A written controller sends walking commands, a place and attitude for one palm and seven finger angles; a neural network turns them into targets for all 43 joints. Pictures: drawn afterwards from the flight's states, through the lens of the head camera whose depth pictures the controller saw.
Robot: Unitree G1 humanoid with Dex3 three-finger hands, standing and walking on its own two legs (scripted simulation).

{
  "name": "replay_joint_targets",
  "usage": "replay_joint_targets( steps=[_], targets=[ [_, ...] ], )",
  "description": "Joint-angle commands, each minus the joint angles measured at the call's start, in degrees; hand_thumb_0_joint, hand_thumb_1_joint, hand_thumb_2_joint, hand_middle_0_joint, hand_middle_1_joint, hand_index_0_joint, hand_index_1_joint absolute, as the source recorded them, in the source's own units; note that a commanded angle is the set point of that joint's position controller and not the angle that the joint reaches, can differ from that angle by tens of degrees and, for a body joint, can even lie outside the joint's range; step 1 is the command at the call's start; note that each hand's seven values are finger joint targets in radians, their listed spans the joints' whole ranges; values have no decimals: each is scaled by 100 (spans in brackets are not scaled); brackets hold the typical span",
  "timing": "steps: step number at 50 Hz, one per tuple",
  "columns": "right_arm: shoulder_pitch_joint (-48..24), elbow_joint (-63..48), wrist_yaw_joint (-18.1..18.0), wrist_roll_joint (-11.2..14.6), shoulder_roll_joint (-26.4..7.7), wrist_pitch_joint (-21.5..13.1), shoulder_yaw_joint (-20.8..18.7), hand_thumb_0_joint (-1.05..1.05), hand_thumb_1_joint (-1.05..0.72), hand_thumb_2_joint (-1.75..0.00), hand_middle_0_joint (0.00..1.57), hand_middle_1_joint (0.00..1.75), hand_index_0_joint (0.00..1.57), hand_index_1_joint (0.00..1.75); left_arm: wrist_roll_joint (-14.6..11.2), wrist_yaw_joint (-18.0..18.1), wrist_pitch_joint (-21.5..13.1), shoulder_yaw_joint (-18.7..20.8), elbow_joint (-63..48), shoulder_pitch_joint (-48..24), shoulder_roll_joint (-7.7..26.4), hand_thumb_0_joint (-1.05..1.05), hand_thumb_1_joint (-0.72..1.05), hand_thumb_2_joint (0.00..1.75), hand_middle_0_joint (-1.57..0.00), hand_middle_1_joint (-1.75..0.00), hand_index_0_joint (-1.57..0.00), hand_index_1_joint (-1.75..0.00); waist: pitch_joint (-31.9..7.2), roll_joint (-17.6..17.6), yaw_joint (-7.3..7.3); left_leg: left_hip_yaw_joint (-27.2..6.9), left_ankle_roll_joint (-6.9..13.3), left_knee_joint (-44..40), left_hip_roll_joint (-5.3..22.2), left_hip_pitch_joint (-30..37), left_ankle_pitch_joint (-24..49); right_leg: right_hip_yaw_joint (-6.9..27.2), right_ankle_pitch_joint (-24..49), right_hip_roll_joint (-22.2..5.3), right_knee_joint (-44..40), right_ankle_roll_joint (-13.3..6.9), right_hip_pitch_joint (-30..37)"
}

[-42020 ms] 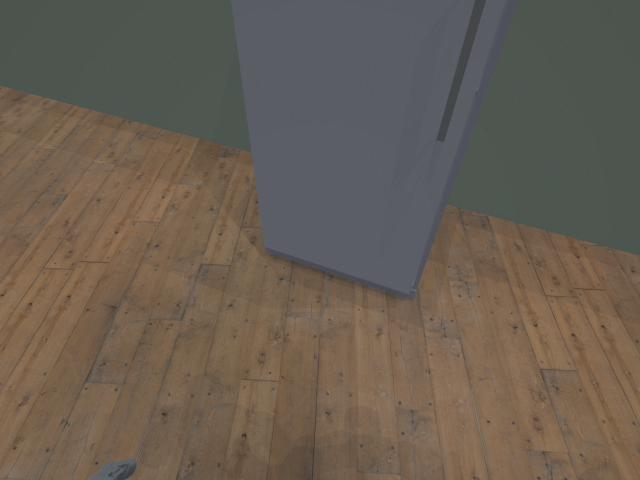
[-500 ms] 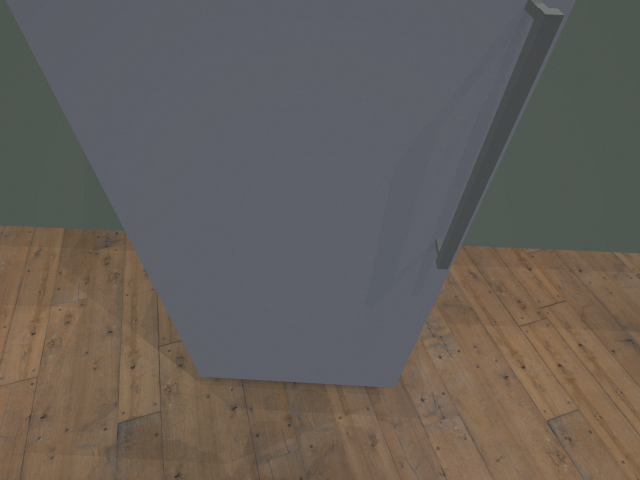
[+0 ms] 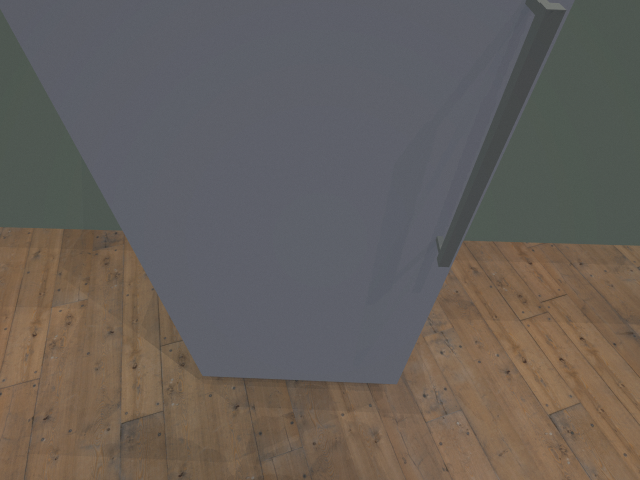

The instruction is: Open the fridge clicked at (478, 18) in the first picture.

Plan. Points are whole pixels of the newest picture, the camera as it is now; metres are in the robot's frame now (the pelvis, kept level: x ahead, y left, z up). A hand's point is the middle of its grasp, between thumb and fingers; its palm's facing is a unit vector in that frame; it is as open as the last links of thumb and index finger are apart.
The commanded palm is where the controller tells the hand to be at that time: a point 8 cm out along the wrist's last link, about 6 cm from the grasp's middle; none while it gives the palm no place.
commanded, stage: look again from close up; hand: right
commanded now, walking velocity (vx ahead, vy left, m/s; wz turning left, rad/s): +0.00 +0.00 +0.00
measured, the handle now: (478, 163) +0.47 -0.17 +0.17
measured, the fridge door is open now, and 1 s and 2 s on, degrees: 1 1 1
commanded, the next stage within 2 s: raise the hand to about handle height in 0.34 s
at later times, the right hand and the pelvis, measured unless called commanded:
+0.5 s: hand out of the picture +0.03 -0.18 -0.16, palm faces +0.15 +0.97 -0.21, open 7.3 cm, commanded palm +0.09 -0.22 -0.06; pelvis -0.01 +0.00 +0.00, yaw +0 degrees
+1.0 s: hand out of the picture +0.13 -0.22 +0.02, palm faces +0.21 +0.97 -0.07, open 9.4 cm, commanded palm +0.13 -0.26 +0.03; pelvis -0.02 +0.00 -0.05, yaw -4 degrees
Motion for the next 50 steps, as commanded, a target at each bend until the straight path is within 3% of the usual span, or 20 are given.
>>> replay_joint_targets(
  steps=[1, 21, 22, 23, 24, 25, 26, 27, 28, 30, 32, 33, 34, 36, 39, 40, 43, 44, 48, 50],
  targets=[
    [341, -149, -57, -6, -572, -61, -91, 0, -90, -90, 20, 30, 20, 30, 22, 25, -57, 58, -185, 367, 486, 0, 90, 90, -20, -30, -20, -30, 123, 10, 14, -480, 172, -482, 491, -70, 712, 409, 699, -435, -466, -137, -199],
    [370, -153, -61, -5, -550, -66, -108, 0, -90, -90, 20, 30, 20, 30, 28, 32, -49, 65, -119, 458, 420, 0, 90, 90, -20, -30, -20, -30, 165, 49, 6, -467, 187, -540, 495, -57, 657, 413, 672, -424, -471, -125, -219],
    [784, 94, -284, -57, -684, -156, -83, 0, -90, -90, 20, 30, 20, 30, -38, -21, -103, 107, -487, -129, 682, 0, 90, 90, -20, -30, -20, -30, 20, 25, -152, -784, 113, -354, 854, -31, 3040, 231, 1095, -505, 767, 20, -473],
    [-3570, -8975, -182, 1237, -1830, -1440, -543, 0, -88, -89, 20, 32, 20, 32, -311, 251, -953, 148, -2507, -39, 1666, 0, 90, 90, -20, -30, -20, -30, -2846, -1081, 525, -321, 148, 82, 257, 632, 2075, 324, 1309, 167, -17, -176, 935],
    [-2610, -8556, -515, 912, -2249, -1251, -1060, 0, -85, -88, 20, 33, 20, 33, -336, 468, -1369, -67, -2299, -659, 1041, 0, 90, 90, -20, -30, -20, -30, -2115, -1633, 110, -339, 165, 240, 40, 322, 1149, 70, 1292, 51, -33, -163, 939],
    [-946, -7326, -629, 745, -1132, -957, -359, 0, -83, -87, 21, 34, 21, 34, -174, 445, -1624, 72, -2150, -360, 1183, 0, 90, 90, -20, -30, -20, -30, -2144, -1529, 101, 80, 215, 351, 8, 220, 482, 153, 1082, 33, -86, -94, 470],
    [725, -5846, -670, 813, 129, -282, 320, 0, -81, -86, 21, 36, 21, 36, -367, 387, -1692, 56, -2035, -351, 836, 0, 90, 90, -20, -30, -20, -30, -1032, -698, 165, 168, 151, 199, -18, -279, 265, 327, 590, -31, -118, -126, -234],
    [160, -6944, -530, 1116, 172, -262, 386, 0, -78, -85, 21, 37, 21, 37, -472, 381, -1754, 80, -2405, -358, 1075, 0, 90, 90, -20, -30, -20, -30, -574, -303, 216, 234, 75, 174, 9, -472, 38, 495, 190, -15, -93, -151, -433],
    [-112, -7349, -416, 1125, -180, -562, 145, 0, -76, -84, 21, 39, 21, 39, -438, 421, -1859, 177, -2590, -486, 1245, 0, 90, 90, -20, -30, -20, -30, -377, 68, 312, 205, 20, 49, 14, -798, -400, 456, -199, 19, 76, -160, -531],
    [74, -6761, -214, 1011, -315, -1161, -142, 0, -71, -82, 21, 42, 21, 42, -244, 402, -1991, 294, -2850, -408, 1288, 0, 90, 90, -20, -30, -20, -30, -99, 1038, 330, 183, -13, 81, -46, -1414, -1217, 423, -463, 213, 549, -154, -1092],
    [1549, -5393, 363, 1203, 6, -1757, -375, 0, -67, -80, 22, 45, 22, 45, -167, 264, -1970, 369, -3081, -560, 1246, 0, 90, 90, -20, -30, -20, -30, 316, 1993, -41, 225, -16, 438, -63, -1962, -1700, 402, -656, 215, 990, -60, -1989],
    [1924, -5278, 749, 1354, -49, -2139, -542, 0, -64, -79, 22, 47, 22, 47, -153, 167, -1928, 422, -3226, -627, 1263, 0, 90, 90, -20, -30, -20, -30, 308, 2115, -157, 155, -5, 596, -59, -1993, -1728, 359, -658, 242, 1193, -16, -2290],
    [2346, -4957, 1174, 1452, -448, -2394, -1065, 0, -62, -78, 22, 48, 22, 48, -164, 43, -1822, 527, -3417, -674, 1356, 0, 90, 90, -20, -30, -20, -30, 172, 1745, -351, 42, 94, 749, -51, -1718, -1391, 280, -461, 306, 1345, 33, -2294],
    [2097, -5147, 1955, 1584, -860, -2702, -1337, 0, -57, -76, 22, 51, 22, 51, -171, -70, -1699, 560, -3950, -953, 1477, 0, 90, 90, -20, -30, -20, -30, -270, 1127, -288, -99, 165, 1095, 51, -1412, -629, 120, -232, 441, 1744, 26, -2396],
    [1780, -6269, 2099, 1596, -1413, -2316, -1864, 0, -50, -73, 23, 55, 23, 55, -251, -57, -1452, 535, -4393, -1009, 1364, 0, 90, 90, -20, -30, -20, -30, -1098, -88, -564, -165, 150, 1427, 74, -1203, -161, -18, 9, 472, 1826, -70, -2391],
    [1441, -6962, 2040, 1694, -1224, -2243, -1651, 0, -48, -72, 23, 57, 23, 57, -246, -16, -1412, 462, -4607, -1075, 1284, 0, 90, 90, -20, -30, -20, -30, -1264, -299, -487, -149, 131, 1478, 73, -1220, -186, -35, -8, 450, 1806, -94, -2325],
    [402, -8634, 1533, 1773, -1321, -2551, -1807, 0, -41, -69, 24, 62, 24, 62, -208, 78, -1461, 410, -4628, -667, 1103, 0, 90, 90, -20, -30, -20, -30, -1828, -969, -218, -104, 123, 1641, -68, -1324, 277, 167, 366, 299, 1919, -139, -1749],
    [-122, -9255, 1389, 1734, -1351, -2763, -1638, 0, -39, -68, 24, 63, 24, 63, -142, 97, -1495, 361, -4550, -491, 1116, 0, 90, 90, -20, -30, -20, -30, -1836, -891, -36, -69, 114, 1725, -127, -1482, 328, 285, 404, 243, 1987, -159, -1684],
    [-541, -9204, 1441, 1520, -909, -3277, -678, 0, -29, -64, 24, 69, 24, 69, -180, 186, -1737, 224, -4077, -288, 1214, 0, 90, 90, -20, -30, -20, -30, -1318, -1021, 461, 45, 130, 1661, -199, -2184, -72, 549, 111, 105, 2073, -198, -1481],
    [-745, -8732, 1795, 1554, -963, -3038, -458, 0, -25, -62, 25, 72, 25, 72, -260, 263, -1816, 165, -3984, -321, 1324, 0, 90, 90, -20, -30, -20, -30, -995, -624, 611, 32, 85, 1503, -201, -2188, -290, 678, -239, 71, 1991, -225, -1608]
  ],
)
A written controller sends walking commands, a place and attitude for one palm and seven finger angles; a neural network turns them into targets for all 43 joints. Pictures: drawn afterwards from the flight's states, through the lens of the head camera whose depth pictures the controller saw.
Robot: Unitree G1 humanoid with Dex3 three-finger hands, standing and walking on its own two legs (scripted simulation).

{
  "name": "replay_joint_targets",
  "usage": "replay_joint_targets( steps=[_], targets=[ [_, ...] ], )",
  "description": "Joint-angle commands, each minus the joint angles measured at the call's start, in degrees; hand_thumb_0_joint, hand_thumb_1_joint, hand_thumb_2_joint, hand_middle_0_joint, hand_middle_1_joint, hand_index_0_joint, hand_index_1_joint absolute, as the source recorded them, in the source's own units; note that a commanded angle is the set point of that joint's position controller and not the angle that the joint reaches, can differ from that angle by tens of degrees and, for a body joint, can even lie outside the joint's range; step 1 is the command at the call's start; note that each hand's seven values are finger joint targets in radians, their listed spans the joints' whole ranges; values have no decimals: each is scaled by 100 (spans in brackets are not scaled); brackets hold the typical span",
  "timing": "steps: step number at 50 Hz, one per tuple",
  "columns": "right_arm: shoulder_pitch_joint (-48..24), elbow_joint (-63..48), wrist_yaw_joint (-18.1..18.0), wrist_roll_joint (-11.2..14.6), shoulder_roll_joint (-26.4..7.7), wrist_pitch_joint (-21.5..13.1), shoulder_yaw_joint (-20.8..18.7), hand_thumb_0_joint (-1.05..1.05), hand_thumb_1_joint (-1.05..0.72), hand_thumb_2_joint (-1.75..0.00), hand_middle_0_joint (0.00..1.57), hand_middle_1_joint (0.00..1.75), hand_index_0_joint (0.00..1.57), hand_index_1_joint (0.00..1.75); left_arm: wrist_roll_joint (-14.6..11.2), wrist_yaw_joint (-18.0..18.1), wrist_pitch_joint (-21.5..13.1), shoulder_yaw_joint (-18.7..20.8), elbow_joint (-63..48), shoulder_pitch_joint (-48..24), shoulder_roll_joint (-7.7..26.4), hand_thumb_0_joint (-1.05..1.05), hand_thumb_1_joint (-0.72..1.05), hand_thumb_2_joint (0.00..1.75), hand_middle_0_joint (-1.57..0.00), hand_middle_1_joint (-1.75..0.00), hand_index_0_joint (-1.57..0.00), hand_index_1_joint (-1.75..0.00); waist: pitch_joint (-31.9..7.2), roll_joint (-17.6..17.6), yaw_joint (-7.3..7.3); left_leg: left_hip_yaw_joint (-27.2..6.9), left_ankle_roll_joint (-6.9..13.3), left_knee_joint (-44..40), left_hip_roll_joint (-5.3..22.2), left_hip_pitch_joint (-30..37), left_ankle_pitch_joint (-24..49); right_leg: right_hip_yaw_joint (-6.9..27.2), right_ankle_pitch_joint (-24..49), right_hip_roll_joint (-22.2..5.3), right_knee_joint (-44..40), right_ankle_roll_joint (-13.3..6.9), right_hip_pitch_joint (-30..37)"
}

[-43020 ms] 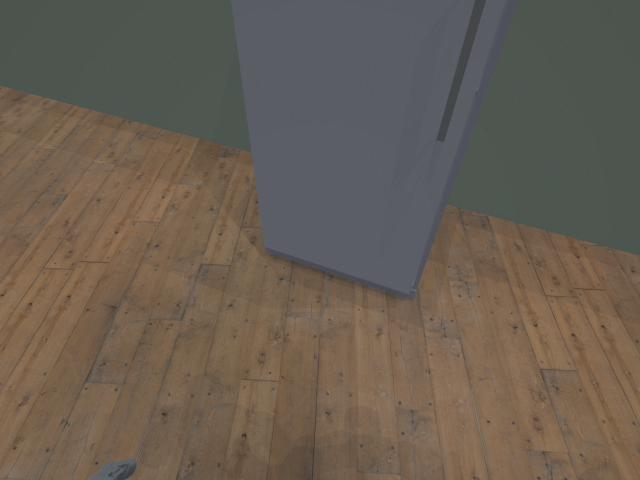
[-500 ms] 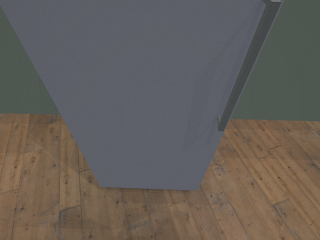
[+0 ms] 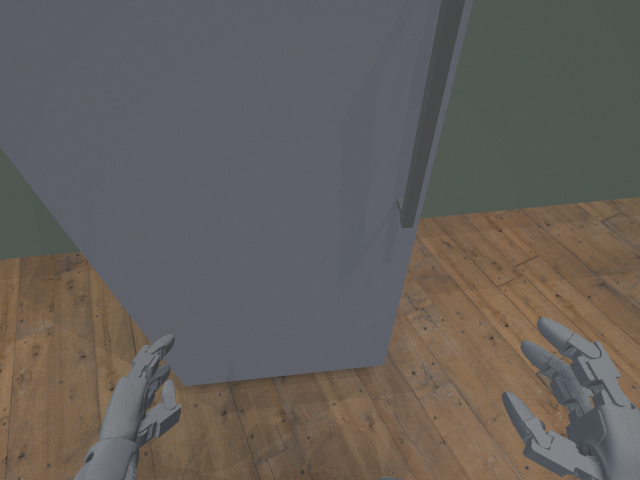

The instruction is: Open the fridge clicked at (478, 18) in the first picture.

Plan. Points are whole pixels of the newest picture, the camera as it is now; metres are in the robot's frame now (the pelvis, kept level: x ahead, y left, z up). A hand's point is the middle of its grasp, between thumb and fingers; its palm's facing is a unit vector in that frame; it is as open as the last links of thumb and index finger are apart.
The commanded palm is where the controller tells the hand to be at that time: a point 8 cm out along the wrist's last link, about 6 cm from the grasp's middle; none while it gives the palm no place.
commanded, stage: raise the hand to about handle height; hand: right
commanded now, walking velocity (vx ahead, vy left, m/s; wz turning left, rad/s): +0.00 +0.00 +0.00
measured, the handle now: (424, 110) +0.50 -0.14 +0.22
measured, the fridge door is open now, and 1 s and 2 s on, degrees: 1 1 1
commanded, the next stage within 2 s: move the hooked fingers beside the handle in 1.54 s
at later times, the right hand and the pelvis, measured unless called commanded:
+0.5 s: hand (568, 313) +0.25 -0.24 +0.15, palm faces -0.03 +0.99 -0.10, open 12.4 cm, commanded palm +0.22 -0.29 +0.17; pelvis +0.01 -0.02 +0.03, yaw +1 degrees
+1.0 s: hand out of the picture +0.28 -0.28 +0.27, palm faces +0.05 +0.99 -0.14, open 13.9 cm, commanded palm +0.26 -0.32 +0.26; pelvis +0.01 +0.00 +0.04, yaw +1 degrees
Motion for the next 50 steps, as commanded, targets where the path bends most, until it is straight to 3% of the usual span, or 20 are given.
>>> replay_joint_targets(
  steps=[1, 3, 4, 6, 8, 10, 12, 15, 17, 19, 24, 26, 29, 32, 35, 39, 43, 45, 47, 50],
  targets=[
    [-2099, -1377, 600, 7, -651, -352, 506, 0, -22, -61, 25, 74, 25, 74, -103, 161, -395, 1, -416, 44, 633, 0, 90, 90, -20, -30, -20, -30, -284, -484, 923, -461, 31, -1067, -277, -227, 521, 138, 644, 146, -1013, -209, 604],
    [-1833, -608, 864, -14, -1006, 359, 109, 0, -18, -59, 25, 76, 25, 76, -173, 235, -338, -7, -428, -54, 687, 0, 90, 90, -20, -30, -20, -30, -220, 29, 729, -533, 0, -1338, -228, -14, 55, 150, 305, 169, -1226, -209, 308],
    [-1636, -68, 960, 9, -1178, 783, -183, 0, -15, -58, 25, 78, 25, 78, -206, 268, -295, -17, -409, -129, 680, 0, 90, 90, -20, -30, -20, -30, -151, -2, 543, -562, 19, -1435, -203, 166, 43, 103, 355, 194, -1325, -200, 261],
    [-1394, -123, 1021, 202, -1417, 1459, -697, 0, -11, -56, 26, 81, 26, 81, -225, 298, -203, -51, -628, -364, 604, 0, 90, 90, -20, -30, -20, -30, -540, 60, 224, -535, -17, -1512, -103, 651, 237, 15, 634, 243, -1502, -179, 379],
    [-1422, -580, 870, 518, -1565, 1818, -1247, 0, -6, -54, 26, 84, 26, 84, -193, 317, -156, -118, -776, -523, 498, 0, 90, 90, -20, -30, -20, -30, -1066, 224, -5, -364, -38, -1448, -102, 1191, 735, 21, 1111, 261, -1648, -161, 620],
    [-1385, -1103, 623, 824, -1627, 1830, -1719, 0, -1, -52, 26, 87, 26, 87, -159, 269, -195, -188, -803, -519, 370, 0, 90, 90, -20, -30, -20, -30, -1371, 81, -146, -259, -1, -1356, -154, 1582, 1445, 17, 1699, 247, -1704, -128, 840],
    [-1493, -1620, 395, 914, -1573, 1600, -1816, 0, 3, -50, 27, 90, 27, 90, -137, 201, -308, -200, -756, -430, 322, 0, 90, 90, -20, -30, -20, -30, -1303, -179, -131, -155, 20, -1340, -217, 1511, 1724, 8, 1961, 220, -1796, -83, 1027],
    [-1820, -1755, 364, 684, -1357, 1290, -1343, 0, 10, -47, 27, 94, 27, 94, -111, 130, -516, -177, -563, -236, 432, 0, 90, 90, -20, -30, -20, -30, -907, -320, 101, -178, 35, -1417, -270, 1254, 1884, -37, 2107, 176, -1861, -80, 1228],
    [-1958, -1386, 547, 550, -1173, 1344, -963, 0, 15, -45, 27, 98, 27, 98, -148, 139, -600, -153, -428, -129, 529, 0, 90, 90, -20, -30, -20, -30, -604, -518, 287, -206, 6, -1555, -250, 991, 1652, -47, 1797, 162, -1891, -106, 1291],
    [-2293, -1012, 798, 501, -1195, 1591, -785, 0, 20, -43, 28, 100, 28, 100, -208, 217, -646, -148, -339, -112, 627, 0, 90, 90, -20, -30, -20, -30, -236, -559, 344, -259, 15, -1752, -235, 943, 1344, -29, 1468, 165, -1993, -142, 1267],
    [-3172, -1265, 967, 508, -2227, 2105, -1569, 0, 31, -38, 29, 108, 29, 108, -239, 415, -686, -157, -367, -234, 709, 0, 90, 90, -20, -30, -20, -30, -576, -360, 152, -282, 11, -2006, -211, 1386, 1151, 96, 1467, 176, -2282, -205, 1675],
    [-3456, -1573, 898, 582, -2348, 2099, -1812, 0, 36, -36, 29, 111, 29, 111, -214, 417, -684, -218, -412, -301, 617, 0, 90, 90, -20, -30, -20, -30, -848, -609, 72, -227, 46, -1994, -217, 1643, 1532, 116, 1840, 205, -2380, -176, 1971],
    [-3471, -1395, 840, 768, -2500, 2088, -2199, 0, 43, -33, 29, 115, 29, 115, -184, 379, -661, -271, -351, -331, 580, 0, 90, 90, -20, -30, -20, -30, -875, -609, -32, -213, 65, -2076, -261, 1939, 2112, 69, 2325, 206, -2423, -127, 2147],
    [-3703, -740, 963, 815, -2243, 2369, -1994, 0, 50, -30, 30, 120, 30, 120, -239, 351, -596, -318, -270, -397, 577, 0, 90, 90, -20, -30, -20, -30, -311, -723, 32, -199, 63, -2189, -246, 1765, 2116, 33, 2164, 211, -2556, -92, 2078],
    [-3998, -131, 1183, 686, -2158, 2944, -1675, 0, 50, -30, 30, 120, 30, 120, -321, 350, -445, -341, -259, -402, 652, 0, 90, 90, -20, -30, -20, -30, 117, -581, 105, -249, 45, -2391, -225, 1634, 1878, 8, 1857, 198, -2692, -125, 1968],
    [-4695, -255, 1372, 546, -2552, 3446, -1685, 0, 50, -30, 30, 120, 30, 120, -347, 384, -300, -370, -410, -517, 663, 0, 90, 90, -20, -30, -20, -30, -196, -339, 124, -324, 27, -2519, -210, 1775, 1777, 40, 1822, 218, -2706, -195, 2166],
    [-5521, -1102, 1334, 610, -3279, 3161, -2387, 0, 50, -30, 30, 120, 30, 120, -290, 396, -300, -431, -515, -702, 556, 0, 90, 90, -20, -30, -20, -30, -1130, -552, 45, -314, 48, -2495, -216, 2163, 2071, 70, 2202, 281, -2706, -201, 2692],
    [-5547, -987, 1306, 704, -3501, 3025, -2700, 0, 50, -30, 30, 120, 30, 120, -270, 384, -286, -464, -449, -725, 530, 0, 90, 90, -20, -30, -20, -30, -1195, -500, 8, -342, 52, -2562, -220, 2330, 2191, 36, 2286, 283, -2706, -211, 2682],
    [-5606, -505, 1339, 749, -3451, 3042, -2730, 0, 50, -30, 30, 120, 30, 120, -290, 389, -279, -471, -341, -728, 546, 0, 90, 90, -20, -30, -20, -30, -963, -603, 17, -316, 59, -2601, -213, 2248, 2237, 21, 2244, 285, -2763, -197, 2638],
    [-5740, 559, 1476, 670, -3280, 3457, -2411, 0, 50, -30, 30, 120, 30, 120, -372, 380, -199, -464, -197, -696, 636, 0, 90, 90, -20, -30, -20, -30, -152, -713, 96, -397, 65, -2776, -137, 1882, 1948, -7, 1904, 258, -2847, -182, 2344]
  ],
)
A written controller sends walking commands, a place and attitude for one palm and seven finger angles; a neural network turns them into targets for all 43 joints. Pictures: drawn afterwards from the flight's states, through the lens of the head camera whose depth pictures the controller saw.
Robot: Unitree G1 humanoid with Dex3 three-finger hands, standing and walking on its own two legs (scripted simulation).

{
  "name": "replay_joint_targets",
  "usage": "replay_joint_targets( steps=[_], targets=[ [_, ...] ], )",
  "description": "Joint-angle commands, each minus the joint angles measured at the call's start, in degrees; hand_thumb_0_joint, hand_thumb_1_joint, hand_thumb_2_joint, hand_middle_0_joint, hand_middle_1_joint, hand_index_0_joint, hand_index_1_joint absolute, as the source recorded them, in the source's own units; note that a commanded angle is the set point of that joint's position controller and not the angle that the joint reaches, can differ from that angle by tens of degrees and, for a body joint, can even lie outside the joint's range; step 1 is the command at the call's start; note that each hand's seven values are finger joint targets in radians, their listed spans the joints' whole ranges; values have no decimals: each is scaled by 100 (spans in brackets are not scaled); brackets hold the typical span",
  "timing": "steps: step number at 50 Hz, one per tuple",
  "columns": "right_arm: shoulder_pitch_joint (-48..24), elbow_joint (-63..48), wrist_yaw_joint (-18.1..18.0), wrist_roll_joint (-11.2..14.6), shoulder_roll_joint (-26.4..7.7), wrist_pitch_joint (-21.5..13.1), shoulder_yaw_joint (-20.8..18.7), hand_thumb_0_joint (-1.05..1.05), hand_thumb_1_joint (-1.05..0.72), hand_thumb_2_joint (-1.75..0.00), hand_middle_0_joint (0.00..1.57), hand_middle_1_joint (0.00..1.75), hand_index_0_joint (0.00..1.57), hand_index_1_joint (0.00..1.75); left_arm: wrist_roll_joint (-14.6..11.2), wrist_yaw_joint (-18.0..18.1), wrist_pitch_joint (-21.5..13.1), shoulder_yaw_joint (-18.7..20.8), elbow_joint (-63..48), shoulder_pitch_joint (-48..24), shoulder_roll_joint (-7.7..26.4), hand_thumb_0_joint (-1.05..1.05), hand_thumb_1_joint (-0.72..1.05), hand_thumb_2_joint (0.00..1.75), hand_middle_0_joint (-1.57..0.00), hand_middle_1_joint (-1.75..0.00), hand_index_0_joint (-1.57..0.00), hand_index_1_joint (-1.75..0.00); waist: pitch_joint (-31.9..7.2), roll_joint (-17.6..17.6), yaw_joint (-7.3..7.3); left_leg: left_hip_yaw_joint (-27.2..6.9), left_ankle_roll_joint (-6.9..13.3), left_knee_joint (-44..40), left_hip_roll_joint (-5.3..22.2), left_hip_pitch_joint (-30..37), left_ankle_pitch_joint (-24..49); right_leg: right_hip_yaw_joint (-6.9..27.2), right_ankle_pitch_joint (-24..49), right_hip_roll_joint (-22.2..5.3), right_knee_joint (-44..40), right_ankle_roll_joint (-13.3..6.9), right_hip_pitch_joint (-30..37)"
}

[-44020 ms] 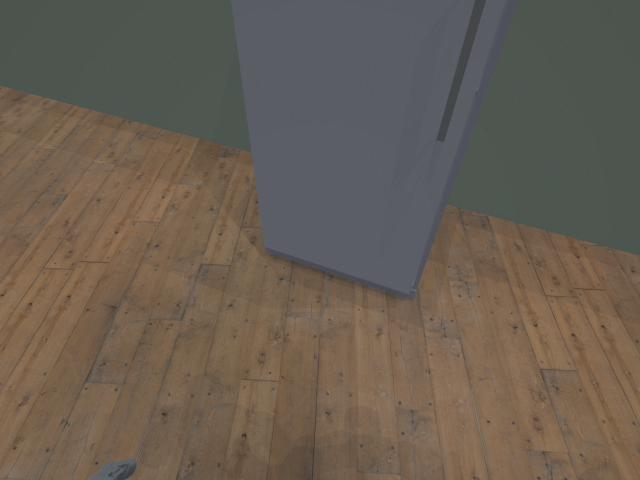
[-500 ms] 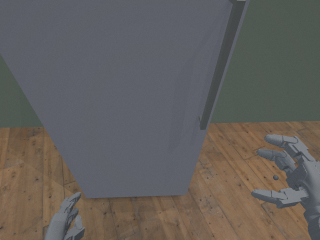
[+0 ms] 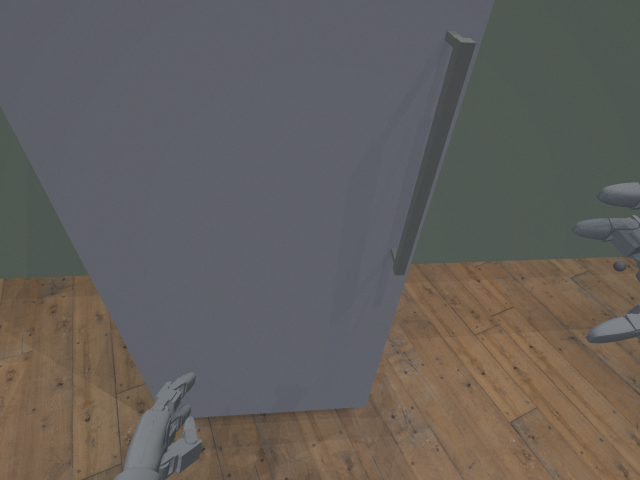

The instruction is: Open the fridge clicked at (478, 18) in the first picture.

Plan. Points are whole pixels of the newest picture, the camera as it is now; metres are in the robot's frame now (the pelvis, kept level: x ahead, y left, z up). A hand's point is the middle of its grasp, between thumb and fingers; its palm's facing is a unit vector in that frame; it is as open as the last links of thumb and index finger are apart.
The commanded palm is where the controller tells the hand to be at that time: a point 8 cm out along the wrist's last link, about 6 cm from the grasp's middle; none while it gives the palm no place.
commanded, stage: raise the hand to about handle height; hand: right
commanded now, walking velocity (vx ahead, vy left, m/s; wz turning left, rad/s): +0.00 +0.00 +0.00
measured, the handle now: (420, 175) +0.49 -0.14 +0.17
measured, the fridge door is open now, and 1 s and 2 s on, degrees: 1 1 1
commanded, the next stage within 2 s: move the hooked fingers beside the handle in 0.54 s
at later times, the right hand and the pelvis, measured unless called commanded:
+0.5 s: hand (609, 257) +0.28 -0.29 +0.21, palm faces +0.10 +0.99 -0.11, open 14.0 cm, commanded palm +0.24 -0.32 +0.22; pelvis +0.00 +0.00 +0.00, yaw +0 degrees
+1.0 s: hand (567, 237) +0.31 -0.26 +0.22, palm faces -0.02 +1.00 -0.10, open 14.0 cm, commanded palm +0.28 -0.31 +0.22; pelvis +0.01 +0.00 +0.00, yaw +0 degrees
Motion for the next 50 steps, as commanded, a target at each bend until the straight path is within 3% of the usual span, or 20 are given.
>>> replay_joint_targets(
  steps=[1, 2, 4, 6, 10, 12, 14, 17, 20, 24, 28, 31, 35, 36, 38, 39, 43, 47, 49, 50],
  targets=[
    [-2121, 152, 59, 10, -1681, 166, -418, 0, 50, -30, 30, 120, 30, 120, -87, 64, -260, 309, -851, -782, 826, 0, 90, 90, -20, -30, -20, -30, -167, -270, 137, -246, 110, -570, -86, -326, 771, 222, 775, 170, -573, -146, 71],
    [-2333, 173, 90, -73, -1666, 300, -264, 0, 50, -30, 30, 120, 30, 120, -110, 67, -250, 322, -887, -797, 855, 0, 90, 90, -20, -30, -20, -30, -154, -348, 167, -244, 108, -570, -77, -397, 672, 245, 734, 166, -597, -148, 91],
    [-1929, 602, 184, -118, -1304, 504, 111, 0, 50, -30, 30, 120, 30, 120, -134, 37, -206, 364, -967, -759, 880, 0, 90, 90, -20, -30, -20, -30, -51, 175, 181, -343, 98, -592, -37, -426, 523, 250, 655, 130, -513, -145, -73],
    [-1926, 321, 324, -106, -1387, 579, 100, 0, 50, -30, 30, 120, 30, 120, -153, -8, -159, 391, -1078, -811, 935, 0, 90, 90, -20, -30, -20, -30, -505, 225, 161, -367, 78, -478, -8, -316, 605, 230, 717, 163, -428, -167, 40],
    [-2186, -1241, 278, 69, -2167, 70, -749, 0, 50, -30, 30, 120, 30, 120, -68, -55, -189, 380, -1315, -994, 822, 0, 90, 90, -20, -30, -20, -30, -1604, 60, -5, -369, 95, -309, -43, 270, 1046, 217, 1217, 230, -320, -200, 443],
    [-2023, -1567, 84, 159, -2332, -226, -1152, 0, 50, -30, 30, 120, 30, 120, -20, -36, -249, 364, -1342, -950, 747, 0, 90, 90, -20, -30, -20, -30, -1818, -78, -70, -251, 115, -243, -101, 407, 1300, 205, 1440, 234, -363, -202, 587],
    [-1658, -1344, -101, 180, -2515, -317, -1475, 0, 50, -30, 30, 120, 30, 120, 18, -48, -259, 378, -1223, -865, 757, 0, 90, 90, -20, -30, -20, -30, -1468, -10, -149, -248, 110, -334, -114, 382, 1317, 165, 1439, 196, -387, -200, 380],
    [-1793, -537, -225, 79, -1914, -70, -988, 0, 50, -30, 30, 120, 30, 120, -36, -30, -243, 388, -1033, -819, 792, 0, 90, 90, -20, -30, -20, -30, -449, -409, 33, -234, 115, -449, -89, -224, 921, 118, 990, 156, -522, -153, 149],
    [-2115, -88, -164, -124, -1542, 380, -265, 0, 50, -30, 30, 120, 30, 120, -113, 10, -204, 396, -1005, -766, 867, 0, 90, 90, -20, -30, -20, -30, 2, -530, 172, -296, 94, -585, -61, -558, 447, 137, 582, 131, -607, -144, 78],
    [-2352, -594, 27, -230, -1494, 486, 109, 0, 50, -30, 30, 120, 30, 120, -124, 57, -217, 390, -1169, -779, 851, 0, 90, 90, -20, -30, -20, -30, -600, -156, 217, -289, 86, -497, -75, -352, 488, 214, 686, 145, -514, -202, 339],
    [-2165, -1274, 101, -7, -2045, 8, -725, 0, 50, -30, 30, 120, 30, 120, -43, 55, -257, 366, -1241, -869, 786, 0, 90, 90, -20, -30, -20, -30, -1588, 40, 69, -215, 88, -291, -129, 184, 1191, 244, 1286, 210, -400, -221, 693],
    [-1822, -924, 22, 124, -2160, -139, -1086, 0, 50, -30, 30, 120, 30, 120, -9, 18, -257, 336, -1129, -843, 756, 0, 90, 90, -20, -30, -20, -30, -1268, -27, -3, -182, 97, -324, -144, 142, 1364, 213, 1351, 201, -437, -200, 500],
    [-1973, 56, -36, -17, -1799, 249, -630, 0, 50, -30, 30, 120, 30, 120, -70, -1, -181, 361, -951, -764, 862, 0, 90, 90, -20, -30, -20, -30, -297, -104, 128, -164, 88, -462, -112, -369, 987, 178, 1011, 152, -544, -162, 123],
    [-2212, -21, -17, -79, -1593, 344, -324, 0, 50, -30, 30, 120, 30, 120, -97, 7, -183, 372, -980, -790, 844, 0, 90, 90, -20, -30, -20, -30, -297, -402, 183, -198, 87, -453, -87, -453, 955, 168, 972, 162, -528, -155, 213],
    [-2428, 1, -3, -178, -1492, 475, -32, 0, 50, -30, 30, 120, 30, 120, -111, 32, -192, 375, -1029, -760, 850, 0, 90, 90, -20, -30, -20, -30, -384, -335, 241, -175, 85, -436, -79, -525, 802, 227, 862, 154, -529, -163, 270],
    [-2450, -102, 28, -196, -1426, 457, 95, 0, 50, -30, 30, 120, 30, 120, -105, 29, -180, 396, -1057, -747, 853, 0, 90, 90, -20, -30, -20, -30, -531, -37, 263, -247, 87, -437, -69, -378, 974, 214, 1013, 141, -442, -185, 306],
    [-2923, -1125, 50, -160, -1598, 27, -76, 0, 50, -30, 30, 120, 30, 120, -50, 60, -230, 374, -1170, -811, 762, 0, 90, 90, -20, -30, -20, -30, -1542, -253, 240, -196, 112, -231, -99, -37, 1507, 253, 1523, 200, -336, -216, 857],
    [-2668, -602, -115, -21, -1743, -208, -514, 0, 50, -30, 30, 120, 30, 120, -10, 65, -220, 370, -989, -761, 760, 0, 90, 90, -20, -30, -20, -30, -1282, -51, 157, -148, 113, -257, -121, -26, 1513, 274, 1487, 170, -405, -178, 636],
    [-2270, -109, -245, -87, -1997, -62, -809, 0, 50, -30, 30, 120, 30, 120, 4, 39, -177, 419, -907, -689, 825, 0, 90, 90, -20, -30, -20, -30, -1038, 27, 28, -131, 132, -290, -90, -2, 1503, 234, 1513, 152, -429, -173, 382],
    [-2224, -42, -267, -142, -1817, 53, -663, 0, 50, -30, 30, 120, 30, 120, -22, 22, -149, 408, -954, -746, 812, 0, 90, 90, -20, -30, -20, -30, -938, -37, 54, -127, 124, -259, -66, -38, 1590, 194, 1572, 152, -457, -175, 313]
  ],
)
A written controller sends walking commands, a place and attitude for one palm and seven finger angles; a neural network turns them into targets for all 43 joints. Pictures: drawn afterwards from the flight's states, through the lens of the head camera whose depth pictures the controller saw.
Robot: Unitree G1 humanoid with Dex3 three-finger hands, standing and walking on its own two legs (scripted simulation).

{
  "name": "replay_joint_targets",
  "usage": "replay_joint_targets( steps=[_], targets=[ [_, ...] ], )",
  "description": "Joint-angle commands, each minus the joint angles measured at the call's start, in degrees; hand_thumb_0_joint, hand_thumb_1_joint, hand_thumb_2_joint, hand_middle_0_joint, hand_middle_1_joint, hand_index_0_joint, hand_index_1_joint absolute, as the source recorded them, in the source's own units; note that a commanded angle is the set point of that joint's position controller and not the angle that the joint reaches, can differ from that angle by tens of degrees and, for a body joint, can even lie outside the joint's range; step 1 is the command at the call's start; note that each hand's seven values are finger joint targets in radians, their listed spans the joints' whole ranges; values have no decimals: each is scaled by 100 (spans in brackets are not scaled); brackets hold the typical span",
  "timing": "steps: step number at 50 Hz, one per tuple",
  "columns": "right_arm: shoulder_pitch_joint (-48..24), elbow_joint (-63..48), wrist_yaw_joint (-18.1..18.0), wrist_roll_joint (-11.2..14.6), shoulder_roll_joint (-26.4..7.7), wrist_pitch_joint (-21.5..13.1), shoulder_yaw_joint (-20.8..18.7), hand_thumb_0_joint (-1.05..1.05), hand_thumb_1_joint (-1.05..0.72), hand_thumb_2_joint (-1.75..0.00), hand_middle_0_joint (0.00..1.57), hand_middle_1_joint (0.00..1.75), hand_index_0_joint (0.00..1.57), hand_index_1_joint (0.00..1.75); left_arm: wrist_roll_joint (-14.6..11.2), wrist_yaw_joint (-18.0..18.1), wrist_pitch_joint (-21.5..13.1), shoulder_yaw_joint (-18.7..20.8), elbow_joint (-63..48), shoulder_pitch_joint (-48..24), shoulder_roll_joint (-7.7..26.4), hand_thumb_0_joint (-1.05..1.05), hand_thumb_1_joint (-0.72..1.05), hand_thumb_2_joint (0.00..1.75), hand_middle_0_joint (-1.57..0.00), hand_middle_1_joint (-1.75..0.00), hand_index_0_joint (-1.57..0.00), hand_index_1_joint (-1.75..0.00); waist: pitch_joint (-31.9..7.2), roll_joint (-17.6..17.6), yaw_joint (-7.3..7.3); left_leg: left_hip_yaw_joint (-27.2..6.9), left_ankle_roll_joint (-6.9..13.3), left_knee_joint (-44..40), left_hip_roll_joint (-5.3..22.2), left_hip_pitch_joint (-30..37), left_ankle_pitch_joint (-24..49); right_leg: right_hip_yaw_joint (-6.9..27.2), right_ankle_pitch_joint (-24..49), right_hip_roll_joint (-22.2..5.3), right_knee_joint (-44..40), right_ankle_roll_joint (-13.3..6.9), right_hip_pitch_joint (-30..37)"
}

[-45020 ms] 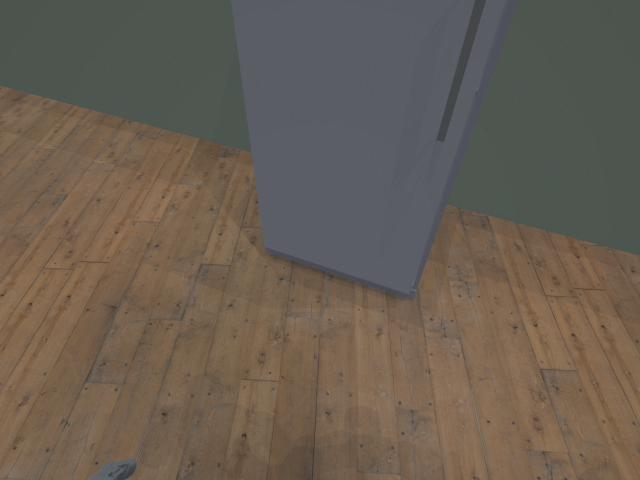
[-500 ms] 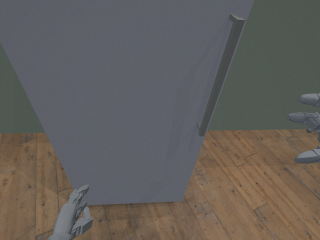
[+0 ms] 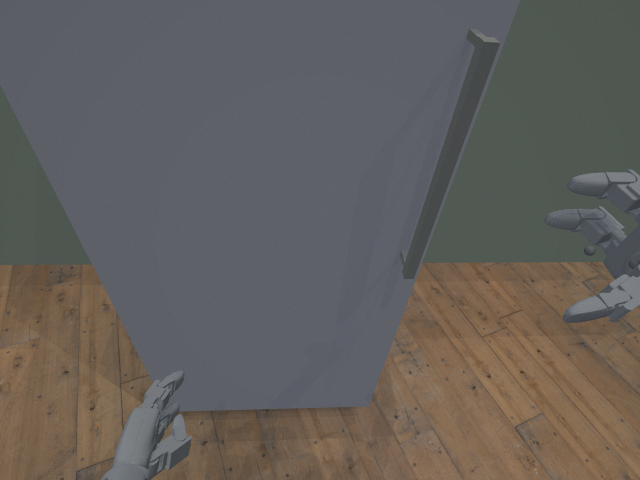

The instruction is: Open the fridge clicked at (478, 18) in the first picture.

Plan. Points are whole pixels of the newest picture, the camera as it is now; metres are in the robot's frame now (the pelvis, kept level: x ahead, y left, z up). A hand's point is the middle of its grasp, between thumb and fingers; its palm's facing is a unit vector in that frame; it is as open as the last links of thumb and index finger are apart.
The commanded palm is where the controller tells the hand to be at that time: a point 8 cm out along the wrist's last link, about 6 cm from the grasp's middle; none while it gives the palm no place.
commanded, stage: move the hooked fingers beside the handle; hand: right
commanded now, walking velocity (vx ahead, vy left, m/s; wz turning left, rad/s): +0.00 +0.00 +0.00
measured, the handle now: (435, 178) +0.47 -0.15 +0.17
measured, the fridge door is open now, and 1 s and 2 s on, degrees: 1 1 1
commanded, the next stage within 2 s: none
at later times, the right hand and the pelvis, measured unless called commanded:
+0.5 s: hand (551, 227) +0.34 -0.24 +0.21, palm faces +0.03 +1.00 -0.07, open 14.0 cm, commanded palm +0.31 -0.28 +0.21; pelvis +0.00 +0.00 +0.00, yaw +0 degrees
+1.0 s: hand (515, 191) +0.40 -0.22 +0.21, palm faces -0.01 +1.00 -0.02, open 14.0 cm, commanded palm +0.37 -0.27 +0.20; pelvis +0.00 +0.01 +0.00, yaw +1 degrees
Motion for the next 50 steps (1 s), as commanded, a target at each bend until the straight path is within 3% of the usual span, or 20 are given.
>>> replay_joint_targets(
  steps=[1, 4, 7, 9, 13, 14, 17, 23, 24, 26, 32, 34, 35, 36, 40, 42, 43, 44, 49, 50],
  targets=[
    [-1490, -521, -302, -15, -1914, -55, -919, 0, 50, -30, 30, 120, 30, 120, 3, 4, -263, 282, -1007, -717, 660, 0, 90, 90, -20, -30, -20, -30, -876, -154, -128, -62, 155, -271, -86, 44, 1700, 230, 1632, 114, -386, -142, 284],
    [-1756, -613, -305, -118, -1535, 163, -378, 0, 50, -30, 30, 120, 30, 120, -38, -30, -198, 296, -1077, -730, 651, 0, 90, 90, -20, -30, -20, -30, -742, -193, -9, -81, 161, -284, -71, -62, 1685, 229, 1661, 60, -364, -129, 327],
    [-2063, -1278, -264, -100, -1446, 35, -226, 0, 50, -30, 30, 120, 30, 120, -31, -8, -217, 290, -1194, -735, 633, 0, 90, 90, -20, -30, -20, -30, -1342, -218, 51, -60, 153, -175, -105, 34, 1825, 270, 1873, 84, -293, -151, 671],
    [-2368, -1459, -294, -39, -1370, -158, -102, 0, 50, -30, 30, 120, 30, 120, -12, 19, -227, 265, -1122, -735, 593, 0, 90, 90, -20, -30, -20, -30, -1325, 11, 135, -78, 136, -233, -123, -2, 1761, 275, 1764, 57, -254, -168, 741],
    [-2643, -917, -465, -40, -1418, -284, -267, 0, 50, -30, 30, 120, 30, 120, 11, 96, -251, 284, -922, -640, 629, 0, 90, 90, -20, -30, -20, -30, -1171, -51, 149, -76, 131, -269, -126, -169, 1451, 320, 1456, 87, -351, -151, 675],
    [-2448, -658, -536, -88, -1682, -242, -485, 0, 50, -30, 30, 120, 30, 120, 19, 89, -213, 309, -841, -573, 683, 0, 90, 90, -20, -30, -20, -30, -1062, 110, 78, -88, 140, -330, -119, -111, 1394, 302, 1419, 64, -357, -150, 535],
    [-2742, -366, -634, -241, -1354, -46, -87, 0, 50, -30, 30, 120, 30, 120, -14, 97, -149, 281, -871, -644, 646, 0, 90, 90, -20, -30, -20, -30, -846, -143, 137, -94, 145, -309, -79, -245, 1292, 280, 1315, 86, -426, -140, 428],
    [-3172, -255, -605, -281, -1547, -123, -158, 0, 50, -30, 30, 120, 30, 120, -3, 80, -60, 306, -942, -609, 668, 0, 90, 90, -20, -30, -20, -30, -1371, 15, 164, -154, 148, -268, -68, 22, 1603, 243, 1517, 97, -329, -177, 560],
    [-3035, -230, -596, -248, -1637, -194, -256, 0, 50, -30, 30, 120, 30, 120, 10, 68, -45, 309, -948, -578, 673, 0, 90, 90, -20, -30, -20, -30, -1410, 255, 130, -158, 152, -268, -80, 118, 1701, 258, 1618, 70, -302, -188, 535],
    [-3185, -140, -558, -228, -1601, -305, -237, 0, 50, -30, 30, 120, 30, 120, 0, 73, -43, 311, -952, -573, 671, 0, 90, 90, -20, -30, -20, -30, -1465, 198, 154, -175, 142, -251, -71, 132, 1752, 225, 1593, 93, -306, -192, 529],
    [-3381, 526, -564, -323, -1521, -246, -38, 0, 50, -30, 30, 120, 30, 120, -35, 79, 22, 352, -875, -460, 735, 0, 90, 90, -20, -30, -20, -30, -1018, -42, 227, -204, 153, -316, -48, -166, 1489, 201, 1334, 85, -331, -184, 316],
    [-3546, 620, -567, -352, -1347, -218, 234, 0, 50, -30, 30, 120, 30, 120, -40, 85, 59, 366, -868, -406, 754, 0, 90, 90, -20, -30, -20, -30, -1029, 92, 300, -219, 142, -348, -53, -219, 1417, 181, 1281, 71, -301, -203, 323],
    [-3749, 711, -588, -360, -1565, -227, 75, 0, 50, -30, 30, 120, 30, 120, -44, 101, 72, 374, -847, -383, 783, 0, 90, 90, -20, -30, -20, -30, -1051, 98, 312, -241, 130, -379, -49, -231, 1301, 196, 1172, 77, -313, -204, 269],
    [-3950, 771, -592, -380, -1519, -262, 163, 0, 50, -30, 30, 120, 30, 120, -41, 118, 83, 371, -821, -348, 785, 0, 90, 90, -20, -30, -20, -30, -1055, 132, 364, -224, 135, -368, -60, -268, 1242, 221, 1146, 76, -322, -206, 293],
    [-4515, 697, -665, -398, -1733, -561, 49, 0, 50, -30, 30, 120, 30, 120, -16, 136, 76, 380, -801, -267, 788, 0, 90, 90, -20, -30, -20, -30, -1503, 105, 381, -274, 147, -341, -68, -64, 1317, 239, 1258, 85, -293, -224, 426],
    [-4810, 646, -705, -425, -1576, -716, 198, 0, 50, -30, 30, 120, 30, 120, 2, 135, 41, 379, -768, -223, 744, 0, 90, 90, -20, -30, -20, -30, -1680, -194, 408, -254, 174, -287, -74, -54, 1527, 246, 1451, 94, -267, -214, 629],
    [-4726, 798, -733, -446, -1636, -747, 126, 0, 50, -30, 30, 120, 30, 120, 11, 130, 38, 379, -744, -177, 755, 0, 90, 90, -20, -30, -20, -30, -1709, -256, 380, -245, 188, -265, -77, -45, 1586, 258, 1521, 93, -267, -204, 633],
    [-4544, 1077, -744, -459, -1691, -728, 97, 0, 50, -30, 30, 120, 30, 120, 14, 117, 74, 390, -699, -113, 785, 0, 90, 90, -20, -30, -20, -30, -1596, 28, 374, -251, 169, -305, -84, -34, 1562, 230, 1482, 66, -263, -218, 510],
    [-4124, 2187, -727, -535, -1868, -542, -100, 0, 50, -30, 30, 120, 30, 120, 1, 75, 202, 454, -627, 77, 891, 0, 90, 90, -20, -30, -20, -30, -1283, 388, 297, -279, 146, -291, -42, 17, 1622, 147, 1374, 49, -309, -209, 7],
    [-4260, 2157, -696, -552, -1737, -526, 57, 0, 50, -30, 30, 120, 30, 120, -9, 61, 218, 431, -694, 40, 864, 0, 90, 90, -20, -30, -20, -30, -1243, 211, 320, -300, 145, -280, -33, -40, 1634, 122, 1340, 68, -323, -212, -15]
  ],
)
